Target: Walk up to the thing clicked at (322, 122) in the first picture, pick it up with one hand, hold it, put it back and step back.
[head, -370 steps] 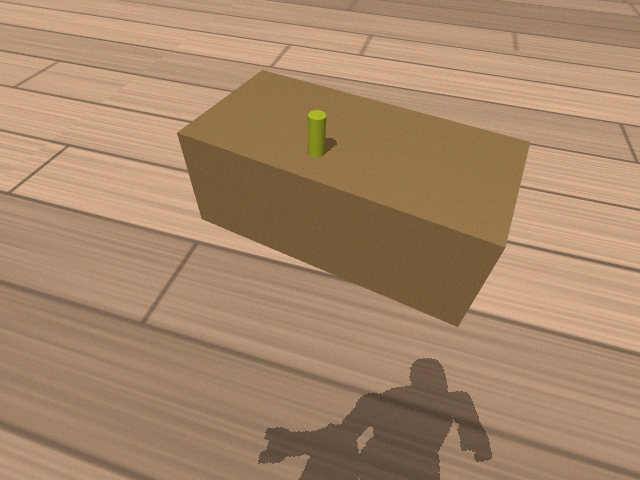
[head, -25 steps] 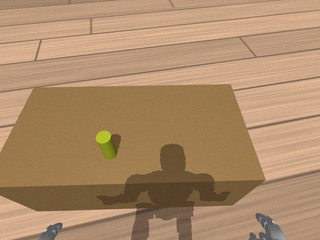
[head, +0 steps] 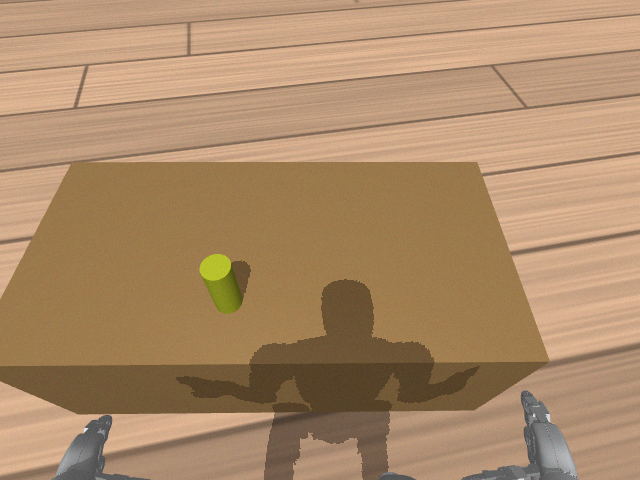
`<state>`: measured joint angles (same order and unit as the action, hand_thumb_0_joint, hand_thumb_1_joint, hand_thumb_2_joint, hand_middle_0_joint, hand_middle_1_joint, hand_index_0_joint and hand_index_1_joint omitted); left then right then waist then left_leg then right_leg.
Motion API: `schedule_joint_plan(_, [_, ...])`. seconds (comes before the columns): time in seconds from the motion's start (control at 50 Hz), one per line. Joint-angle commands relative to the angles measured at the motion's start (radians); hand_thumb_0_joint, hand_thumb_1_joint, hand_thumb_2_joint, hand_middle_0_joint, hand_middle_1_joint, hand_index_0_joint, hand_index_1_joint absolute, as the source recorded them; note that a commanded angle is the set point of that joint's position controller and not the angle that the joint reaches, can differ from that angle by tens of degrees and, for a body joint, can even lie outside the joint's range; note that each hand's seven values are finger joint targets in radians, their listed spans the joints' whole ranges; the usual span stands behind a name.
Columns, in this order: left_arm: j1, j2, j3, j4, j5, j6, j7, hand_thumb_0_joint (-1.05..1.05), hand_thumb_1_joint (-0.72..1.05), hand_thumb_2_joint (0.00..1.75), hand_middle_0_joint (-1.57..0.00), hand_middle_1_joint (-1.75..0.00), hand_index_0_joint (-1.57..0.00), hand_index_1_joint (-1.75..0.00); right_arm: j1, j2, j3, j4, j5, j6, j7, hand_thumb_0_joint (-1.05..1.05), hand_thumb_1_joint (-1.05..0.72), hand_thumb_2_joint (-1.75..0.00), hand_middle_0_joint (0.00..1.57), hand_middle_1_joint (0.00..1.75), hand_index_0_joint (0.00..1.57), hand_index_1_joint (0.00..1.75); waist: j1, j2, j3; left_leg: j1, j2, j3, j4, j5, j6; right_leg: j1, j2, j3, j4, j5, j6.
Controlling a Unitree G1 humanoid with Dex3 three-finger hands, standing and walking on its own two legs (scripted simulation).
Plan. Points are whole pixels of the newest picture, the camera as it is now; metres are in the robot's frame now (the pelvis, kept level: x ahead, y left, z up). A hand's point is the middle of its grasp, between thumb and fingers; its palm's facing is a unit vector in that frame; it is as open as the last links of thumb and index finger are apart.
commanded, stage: go down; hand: left
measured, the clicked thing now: (222, 285) +0.49 +0.19 -0.23
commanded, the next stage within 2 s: none
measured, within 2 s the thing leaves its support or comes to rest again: neither
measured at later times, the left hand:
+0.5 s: hand (122, 464) +0.16 +0.25 -0.11, palm faces +0.05 -0.95 -0.31, open 17.5 cm
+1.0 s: hand (99, 446) +0.18 +0.28 -0.08, palm faces +0.12 -0.94 -0.31, open 17.5 cm
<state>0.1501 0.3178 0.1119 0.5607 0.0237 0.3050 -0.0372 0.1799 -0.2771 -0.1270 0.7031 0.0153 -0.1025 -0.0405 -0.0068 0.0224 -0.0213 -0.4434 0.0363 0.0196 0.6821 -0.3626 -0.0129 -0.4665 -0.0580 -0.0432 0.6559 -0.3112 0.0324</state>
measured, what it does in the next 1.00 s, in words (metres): stands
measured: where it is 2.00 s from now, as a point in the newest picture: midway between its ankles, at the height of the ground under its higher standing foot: outside the picture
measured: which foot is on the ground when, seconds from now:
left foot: down 0.00-1.00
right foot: down 0.00-1.00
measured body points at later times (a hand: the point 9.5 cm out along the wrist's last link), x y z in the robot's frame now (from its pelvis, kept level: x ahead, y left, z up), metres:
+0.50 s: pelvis +0.01 +0.01 -0.01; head +0.05 +0.00 +0.44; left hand +0.16 +0.30 -0.08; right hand +0.17 -0.27 -0.09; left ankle -0.01 +0.12 -0.72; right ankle +0.01 -0.14 -0.72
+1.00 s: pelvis +0.00 +0.00 -0.03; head +0.03 +0.00 +0.42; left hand +0.17 +0.33 -0.06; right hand +0.16 -0.25 -0.07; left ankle -0.01 +0.12 -0.72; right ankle +0.01 -0.14 -0.72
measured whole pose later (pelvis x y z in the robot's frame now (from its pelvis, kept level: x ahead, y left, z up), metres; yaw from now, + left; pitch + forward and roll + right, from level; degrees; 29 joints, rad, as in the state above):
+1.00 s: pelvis +0.00 +0.00 -0.03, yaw +2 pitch +9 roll -1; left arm 0.23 0.40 0.23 0.22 -0.03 0.43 -0.14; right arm 0.39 -0.23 -0.06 0.33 0.03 -0.13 -0.09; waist 0.00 0.01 -0.11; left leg -0.60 0.03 -0.02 0.91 -0.47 -0.02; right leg -0.60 -0.07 -0.07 0.87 -0.42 0.03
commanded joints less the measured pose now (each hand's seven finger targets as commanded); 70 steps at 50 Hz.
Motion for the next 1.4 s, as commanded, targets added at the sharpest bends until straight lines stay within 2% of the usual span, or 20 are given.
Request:
schedule_joint_plan(0.0, [-0.021,0.207,0.077,-0.180,0.007,-0.003,0.011,0.00,-0.59,0.02,-0.08,-0.05,-0.07,-0.06,-0.037,-0.153,-0.052,-0.144,0.000,-0.060,-0.022,0.00,0.49,-0.05,0.05,0.05,0.05,0.05,-0.004,0.004,-0.217,0.061,-0.039,-0.001,-0.077,0.269,0.010,0.125,0.047,-0.015,-0.063,0.211,-0.030])
schedule_joint_plan(0.04, [0.009,0.190,0.070,-0.202,0.006,0.015,0.003,0.00,-0.61,0.00,-0.08,-0.05,-0.08,-0.06,-0.007,-0.138,-0.048,-0.133,0.003,-0.059,-0.024,0.00,0.49,-0.05,0.05,0.05,0.05,0.05,0.000,0.025,-0.227,0.075,-0.037,-0.002,-0.065,0.324,0.002,0.123,0.049,-0.017,-0.043,0.250,-0.034])
schedule_joint_plan(0.18, [0.006,0.195,0.074,-0.285,0.004,0.053,-0.009,0.00,-0.61,0.00,-0.08,-0.06,-0.08,-0.06,0.008,-0.148,-0.063,-0.192,0.006,-0.063,-0.016,0.00,0.52,-0.04,0.05,0.05,0.05,0.05,-0.010,0.009,-0.180,0.038,-0.035,-0.012,-0.061,0.260,0.001,0.075,0.051,-0.027,-0.037,0.186,-0.033])
schedule_joint_plan(0.3, [0.052,0.193,0.088,-0.346,0.001,0.069,-0.021,0.00,-0.59,0.01,-0.07,-0.05,-0.07,-0.05,0.041,-0.143,-0.064,-0.257,0.006,-0.067,-0.015,0.00,0.53,-0.04,0.05,0.05,0.05,0.05,-0.011,0.037,-0.246,0.055,-0.025,-0.025,-0.018,0.385,-0.012,0.085,0.050,-0.030,0.014,0.271,-0.038])
schedule_joint_plan(0.5, [0.100,0.214,0.129,-0.422,-0.007,0.092,-0.030,0.00,-0.59,0.04,-0.06,-0.05,-0.06,-0.06,0.072,-0.117,-0.048,-0.347,0.005,-0.068,-0.022,0.00,0.53,-0.05,0.05,0.05,0.05,0.05,0.001,0.007,-0.222,-0.017,-0.042,-0.016,0.011,0.232,0.005,0.040,0.042,-0.023,0.018,0.163,-0.029])
schedule_joint_plan(0.62, [0.137,0.239,0.156,-0.456,-0.012,0.100,-0.046,0.00,-0.57,0.05,-0.06,-0.05,-0.05,-0.06,0.088,-0.125,-0.048,-0.432,0.010,-0.068,-0.031,0.00,0.52,-0.05,0.05,0.05,0.05,0.05,-0.002,0.026,-0.245,-0.026,-0.033,-0.025,0.038,0.303,-0.005,0.028,0.043,-0.027,0.061,0.208,-0.032])
schedule_joint_plan(0.74, [0.151,0.248,0.174,-0.495,-0.021,0.104,-0.069,0.00,-0.57,0.06,-0.06,-0.05,-0.05,-0.06,0.134,-0.110,-0.040,-0.480,0.009,-0.067,-0.037,0.00,0.52,-0.05,0.05,0.05,0.05,0.05,-0.007,0.024,-0.232,-0.055,-0.037,-0.023,0.055,0.253,-0.001,-0.010,0.043,-0.027,0.079,0.169,-0.028])
schedule_joint_plan(0.76, [0.131,0.237,0.158,-0.519,-0.025,0.103,-0.078,0.00,-0.57,0.06,-0.06,-0.05,-0.05,-0.06,0.188,-0.075,-0.014,-0.431,0.009,-0.059,-0.036,0.00,0.53,-0.05,0.05,0.05,0.05,0.05,-0.011,0.046,-0.215,-0.057,-0.039,-0.021,0.059,0.230,0.000,-0.033,0.042,-0.026,0.078,0.150,-0.030])
schedule_joint_plan(0.78, [0.146,0.259,0.187,-0.511,-0.025,0.104,-0.078,0.00,-0.58,0.07,-0.06,-0.06,-0.05,-0.07,0.161,-0.096,-0.029,-0.496,0.010,-0.064,-0.041,0.00,0.53,-0.05,0.05,0.05,0.05,0.05,-0.010,0.023,-0.233,-0.059,-0.043,-0.014,0.070,0.231,0.004,-0.022,0.038,-0.022,0.078,0.159,-0.026])
schedule_joint_plan(0.82, [0.073,0.267,0.177,-0.555,-0.027,0.097,-0.085,0.00,-0.58,0.06,-0.06,-0.05,-0.05,-0.06,0.181,-0.079,-0.012,-0.484,0.011,-0.063,-0.041,0.00,0.53,-0.05,0.05,0.05,0.05,0.05,-0.016,0.022,-0.214,-0.077,-0.046,-0.013,0.075,0.189,0.008,-0.044,0.037,-0.019,0.077,0.131,-0.023])
schedule_joint_plan(0.9, [-0.056,0.342,0.234,-0.564,-0.033,0.071,-0.087,0.00,-0.58,0.07,-0.07,-0.05,-0.05,-0.07,0.167,-0.076,0.004,-0.562,0.016,-0.084,-0.062,0.00,0.53,-0.05,0.05,0.05,0.05,0.05,-0.021,0.026,-0.225,-0.092,-0.045,-0.018,0.075,0.105,0.012,-0.051,0.032,-0.009,0.075,0.056,-0.022])
schedule_joint_plan(0.96, [-0.180,0.397,0.262,-0.530,-0.046,0.050,-0.104,0.00,-0.60,0.06,-0.07,-0.05,-0.06,-0.07,0.194,-0.062,0.023,-0.502,0.017,-0.096,-0.078,0.00,0.54,-0.05,0.05,0.05,0.05,0.05,-0.027,0.071,-0.220,-0.084,-0.044,-0.022,0.078,0.096,0.012,-0.064,0.027,-0.005,0.081,0.056,-0.023])
schedule_joint_plan(1.02, [-0.275,0.442,0.300,-0.424,-0.068,0.027,-0.134,0.00,-0.58,0.05,-0.07,-0.05,-0.06,-0.06,0.201,-0.101,-0.002,-0.514,0.022,-0.113,-0.092,0.00,0.53,-0.05,0.05,0.05,0.05,0.05,-0.045,0.065,-0.255,-0.066,-0.042,-0.027,0.083,0.132,0.014,-0.044,0.027,-0.003,0.086,0.093,-0.024])
schedule_joint_plan(1.06, [-0.347,0.455,0.296,-0.374,-0.078,0.019,-0.163,0.00,-0.56,0.06,-0.06,-0.05,-0.06,-0.05,0.190,-0.077,0.029,-0.477,0.023,-0.117,-0.092,0.00,0.55,-0.05,0.05,0.05,0.05,0.05,-0.027,0.083,-0.229,-0.075,-0.042,-0.032,0.066,0.104,0.012,-0.055,0.030,-0.007,0.079,0.059,-0.029])
schedule_joint_plan(1.1, [-0.354,0.482,0.322,-0.268,-0.091,0.009,-0.194,0.00,-0.55,0.05,-0.06,-0.04,-0.06,-0.05,0.175,-0.114,0.001,-0.487,0.022,-0.122,-0.097,0.00,0.56,-0.05,0.05,0.05,0.05,0.05,-0.025,0.066,-0.253,-0.073,-0.043,-0.032,0.067,0.133,0.014,-0.035,0.030,-0.009,0.074,0.085,-0.028])
schedule_joint_plan(1.16, [-0.429,0.505,0.316,-0.166,-0.097,-0.009,-0.249,0.00,-0.53,0.02,-0.05,-0.03,-0.06,-0.02,0.175,-0.076,0.049,-0.429,0.024,-0.121,-0.083,0.00,0.56,-0.04,0.05,0.05,0.05,0.05,-0.006,0.079,-0.225,-0.078,-0.037,-0.035,0.050,0.135,0.009,-0.048,0.040,-0.019,0.073,0.069,-0.036])
schedule_joint_plan(1.18, [-0.423,0.512,0.333,-0.124,-0.103,-0.018,-0.266,0.00,-0.54,0.03,-0.05,-0.03,-0.06,-0.03,0.143,-0.104,0.033,-0.486,0.025,-0.128,-0.084,0.00,0.55,-0.04,0.05,0.05,0.05,0.05,-0.012,0.063,-0.258,-0.067,-0.035,-0.036,0.051,0.163,0.011,-0.037,0.040,-0.018,0.076,0.093,-0.036])
schedule_joint_plan(1.26, [-0.571,0.579,0.356,-0.015,-0.115,-0.097,-0.319,0.00,-0.55,0.02,-0.05,-0.03,-0.06,-0.02,0.139,-0.107,0.039,-0.449,0.023,-0.140,-0.070,0.00,0.56,-0.04,0.05,0.05,0.05,0.05,-0.015,0.058,-0.255,-0.078,-0.027,-0.038,0.049,0.172,0.010,-0.053,0.048,-0.018,0.079,0.092,-0.038])
schedule_joint_plan(1.32, [-0.621,0.623,0.388,0.059,-0.116,-0.172,-0.343,0.00,-0.55,0.02,-0.05,-0.03,-0.06,-0.03,0.135,-0.146,-0.002,-0.477,0.020,-0.152,-0.066,0.00,0.56,-0.04,0.05,0.05,0.05,0.05,-0.023,0.053,-0.312,-0.055,-0.030,-0.028,0.055,0.184,0.014,-0.035,0.045,-0.007,0.079,0.114,-0.036])
schedule_joint_plan(1.38, [-0.701,0.658,0.407,0.099,-0.116,-0.240,-0.366,0.00,-0.52,0.03,-0.04,-0.03,-0.05,-0.02,0.117,-0.116,0.036,-0.499,0.019,-0.158,-0.057,0.00,0.56,-0.04,0.05,0.05,0.05,0.05,-0.018,0.089,-0.353,-0.025,-0.022,-0.034,0.064,0.269,0.006,-0.032,0.045,-0.008,0.096,0.171,-0.038])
